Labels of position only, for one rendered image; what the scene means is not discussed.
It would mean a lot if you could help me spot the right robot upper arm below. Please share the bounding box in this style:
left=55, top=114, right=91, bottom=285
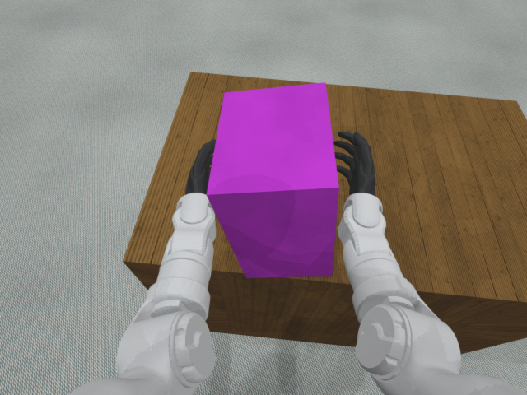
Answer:
left=355, top=303, right=527, bottom=395

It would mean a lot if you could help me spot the robot right forearm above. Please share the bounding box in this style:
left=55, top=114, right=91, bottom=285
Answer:
left=338, top=193, right=440, bottom=323

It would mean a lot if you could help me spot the robot left forearm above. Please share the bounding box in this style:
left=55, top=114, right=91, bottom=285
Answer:
left=116, top=193, right=216, bottom=377

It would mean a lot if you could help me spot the robot right hand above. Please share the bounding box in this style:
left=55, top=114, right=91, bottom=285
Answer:
left=334, top=132, right=375, bottom=196

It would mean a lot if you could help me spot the left robot upper arm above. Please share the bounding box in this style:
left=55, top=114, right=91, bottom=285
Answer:
left=68, top=310, right=216, bottom=395

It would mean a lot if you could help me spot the robot left hand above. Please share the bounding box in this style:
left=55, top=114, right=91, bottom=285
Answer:
left=185, top=139, right=216, bottom=195

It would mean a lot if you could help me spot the carton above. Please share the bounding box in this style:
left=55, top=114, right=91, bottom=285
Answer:
left=207, top=82, right=339, bottom=278

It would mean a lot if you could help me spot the pedestal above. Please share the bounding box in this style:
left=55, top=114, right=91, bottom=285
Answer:
left=123, top=72, right=527, bottom=354

